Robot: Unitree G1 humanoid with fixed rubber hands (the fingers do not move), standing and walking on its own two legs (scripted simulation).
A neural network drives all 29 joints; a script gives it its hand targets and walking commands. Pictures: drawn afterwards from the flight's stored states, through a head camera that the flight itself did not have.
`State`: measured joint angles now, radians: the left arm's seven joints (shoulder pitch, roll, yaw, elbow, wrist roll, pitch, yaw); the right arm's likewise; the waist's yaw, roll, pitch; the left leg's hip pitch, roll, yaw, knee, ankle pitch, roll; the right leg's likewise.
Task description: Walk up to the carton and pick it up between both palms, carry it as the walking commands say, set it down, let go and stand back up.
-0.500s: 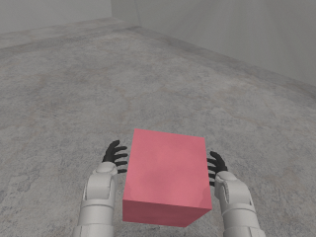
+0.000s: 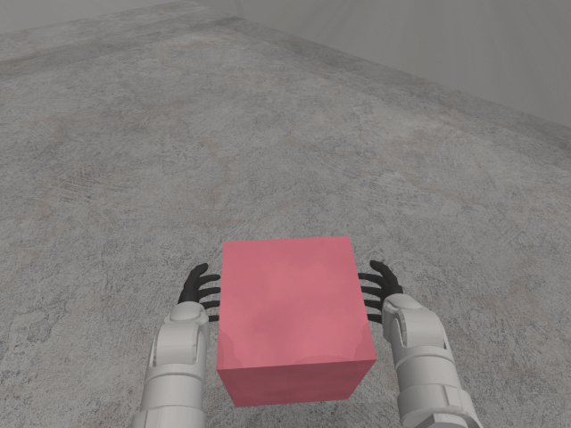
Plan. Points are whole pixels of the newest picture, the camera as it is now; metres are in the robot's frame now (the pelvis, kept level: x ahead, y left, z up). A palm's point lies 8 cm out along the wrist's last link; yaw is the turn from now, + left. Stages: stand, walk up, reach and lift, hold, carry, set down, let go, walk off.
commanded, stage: set down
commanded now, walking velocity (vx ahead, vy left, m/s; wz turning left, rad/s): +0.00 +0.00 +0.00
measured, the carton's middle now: (289, 325) +0.31 +0.00 -0.09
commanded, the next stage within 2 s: none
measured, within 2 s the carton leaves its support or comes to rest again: neither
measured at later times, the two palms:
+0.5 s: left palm (201, 328) +0.29 +0.15 -0.06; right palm (382, 330) +0.29 -0.15 -0.05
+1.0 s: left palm (194, 371) +0.26 +0.17 -0.17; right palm (353, 357) +0.29 -0.12 -0.15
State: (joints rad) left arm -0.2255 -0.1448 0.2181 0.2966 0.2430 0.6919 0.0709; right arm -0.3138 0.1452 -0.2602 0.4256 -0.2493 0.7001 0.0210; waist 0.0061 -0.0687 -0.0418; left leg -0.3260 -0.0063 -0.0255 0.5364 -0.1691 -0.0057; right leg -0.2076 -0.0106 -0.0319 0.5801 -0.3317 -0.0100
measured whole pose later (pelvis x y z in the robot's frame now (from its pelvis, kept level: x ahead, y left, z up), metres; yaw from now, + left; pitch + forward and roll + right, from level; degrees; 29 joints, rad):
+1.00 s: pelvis -0.04 +0.01 -0.05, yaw -1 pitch +23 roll -2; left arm -0.33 -0.12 0.25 0.54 0.19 -0.08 0.20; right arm -0.38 0.07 -0.11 0.59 -0.10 -0.09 -0.17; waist 0.01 -0.05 0.10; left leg -1.06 0.00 -0.03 0.82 -0.17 0.01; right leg -0.95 -0.01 -0.03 0.90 -0.36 0.00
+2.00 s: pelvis -0.08 +0.01 -0.20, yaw -2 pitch +38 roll -2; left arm -0.74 0.04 0.22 0.65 0.01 -0.02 0.29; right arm -0.85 -0.05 -0.05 0.72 0.08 -0.04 -0.28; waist 0.01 -0.03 0.13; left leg -1.78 0.00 -0.03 1.43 -0.31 0.00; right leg -1.66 0.00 -0.02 1.54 -0.53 0.00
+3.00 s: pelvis -0.12 +0.02 -0.34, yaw -5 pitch +27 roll -1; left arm -1.35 0.25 0.22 0.96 -0.07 0.19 0.21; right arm -1.35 -0.20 -0.13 0.91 0.10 0.20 -0.18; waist 0.08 -0.05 0.51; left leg -2.05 -0.01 -0.03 1.93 -0.35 -0.01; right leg -1.94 0.05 0.01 2.06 -0.59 0.01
